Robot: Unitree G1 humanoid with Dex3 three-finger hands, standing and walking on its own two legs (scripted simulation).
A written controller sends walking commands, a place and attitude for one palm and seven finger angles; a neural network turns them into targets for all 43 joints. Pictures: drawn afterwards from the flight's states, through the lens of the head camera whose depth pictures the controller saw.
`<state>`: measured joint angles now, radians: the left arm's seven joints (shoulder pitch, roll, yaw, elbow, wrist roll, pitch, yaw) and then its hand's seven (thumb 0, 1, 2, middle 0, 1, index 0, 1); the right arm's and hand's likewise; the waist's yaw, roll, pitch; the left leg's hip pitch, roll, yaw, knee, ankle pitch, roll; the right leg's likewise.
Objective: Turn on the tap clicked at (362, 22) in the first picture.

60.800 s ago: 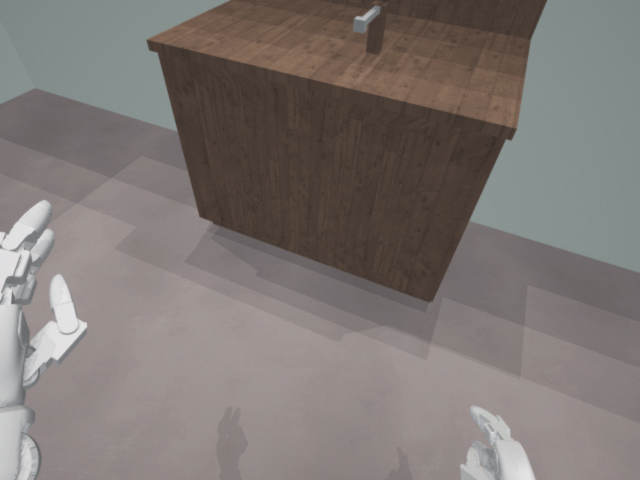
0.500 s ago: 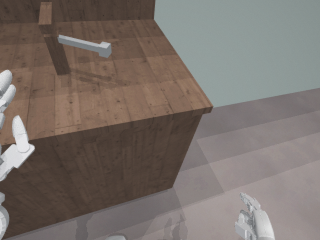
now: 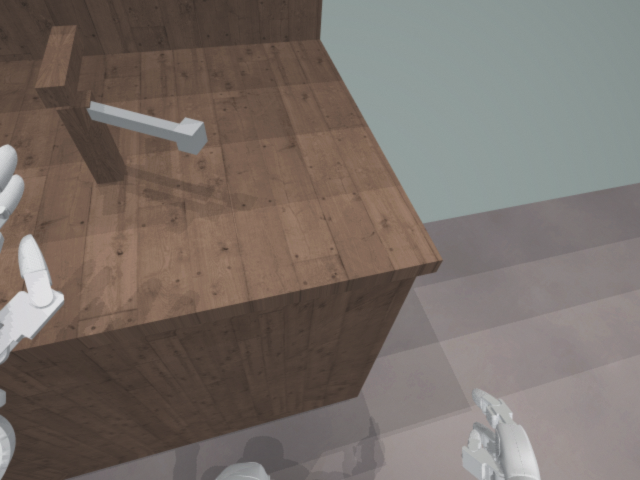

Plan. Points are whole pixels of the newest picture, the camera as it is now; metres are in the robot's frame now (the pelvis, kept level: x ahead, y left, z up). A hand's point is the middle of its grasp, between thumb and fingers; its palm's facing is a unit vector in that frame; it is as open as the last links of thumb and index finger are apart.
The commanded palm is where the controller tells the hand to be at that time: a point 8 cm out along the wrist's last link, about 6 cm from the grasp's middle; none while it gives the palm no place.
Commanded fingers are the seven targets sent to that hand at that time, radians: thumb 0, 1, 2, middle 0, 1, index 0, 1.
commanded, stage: come to a stop and stand still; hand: left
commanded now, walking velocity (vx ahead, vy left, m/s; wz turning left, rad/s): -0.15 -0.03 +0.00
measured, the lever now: (191, 136) +0.45 +0.21 +0.17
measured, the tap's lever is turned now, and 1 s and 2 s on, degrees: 57 57 57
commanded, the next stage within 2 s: look again from close up in 1.38 s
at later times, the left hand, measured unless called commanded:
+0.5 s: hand out of the picture +0.22 +0.30 +0.20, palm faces +0.51 -0.78 -0.36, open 7.4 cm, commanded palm +0.14 +0.28 +0.19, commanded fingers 0.00 0.90 0.90 -0.20 -0.30 -0.20 -0.30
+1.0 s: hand out of the picture +0.14 +0.32 +0.18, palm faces +0.45 -0.82 -0.36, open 7.4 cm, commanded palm +0.08 +0.35 +0.19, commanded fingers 0.00 0.90 0.90 -0.20 -0.30 -0.20 -0.30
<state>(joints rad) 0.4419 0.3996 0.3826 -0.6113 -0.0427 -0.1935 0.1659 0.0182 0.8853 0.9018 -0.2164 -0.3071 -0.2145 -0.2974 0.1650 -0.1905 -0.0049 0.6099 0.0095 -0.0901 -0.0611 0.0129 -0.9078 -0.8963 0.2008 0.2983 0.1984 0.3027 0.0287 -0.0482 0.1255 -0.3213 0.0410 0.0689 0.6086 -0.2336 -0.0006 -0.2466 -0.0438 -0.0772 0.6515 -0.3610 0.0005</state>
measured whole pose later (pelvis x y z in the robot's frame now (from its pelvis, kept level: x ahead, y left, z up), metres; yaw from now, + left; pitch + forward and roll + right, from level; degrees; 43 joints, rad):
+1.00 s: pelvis -0.06 +0.06 +0.01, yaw +2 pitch -4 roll -3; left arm 0.37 0.33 0.35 -0.44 0.00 -0.20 0.10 0.01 0.89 0.90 -0.21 -0.31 -0.21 -0.30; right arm 0.22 -0.17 0.01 0.60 0.01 -0.14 0.00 0.01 -0.90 -0.90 0.20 0.30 0.20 0.30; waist 0.04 0.01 0.08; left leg -0.34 -0.01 0.06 0.53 -0.24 0.05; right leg -0.22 -0.01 0.03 0.48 -0.30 -0.01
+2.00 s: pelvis -0.08 +0.13 +0.01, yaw +0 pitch -1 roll +0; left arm 0.44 0.31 0.36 -0.38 -0.04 -0.15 0.14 0.01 0.89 0.90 -0.21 -0.31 -0.21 -0.30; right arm 0.26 -0.19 0.01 0.63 0.01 -0.09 -0.05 0.01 -0.91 -0.90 0.20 0.30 0.20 0.30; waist 0.04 0.00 0.05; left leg -0.19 -0.04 0.05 0.48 -0.28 0.06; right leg -0.24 0.00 -0.05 0.47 -0.22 -0.01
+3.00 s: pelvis -0.01 -0.01 +0.00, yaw +0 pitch -2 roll +0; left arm 0.46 0.38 0.36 -0.60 -0.06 -0.13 0.15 0.02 0.89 0.90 -0.21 -0.31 -0.21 -0.30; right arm 0.19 -0.21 -0.01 0.60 0.02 -0.07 -0.04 0.01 -0.91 -0.90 0.20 0.30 0.20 0.30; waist 0.00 -0.05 0.12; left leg -0.28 0.03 0.07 0.64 -0.31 0.01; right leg -0.33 -0.02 -0.08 0.67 -0.30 -0.03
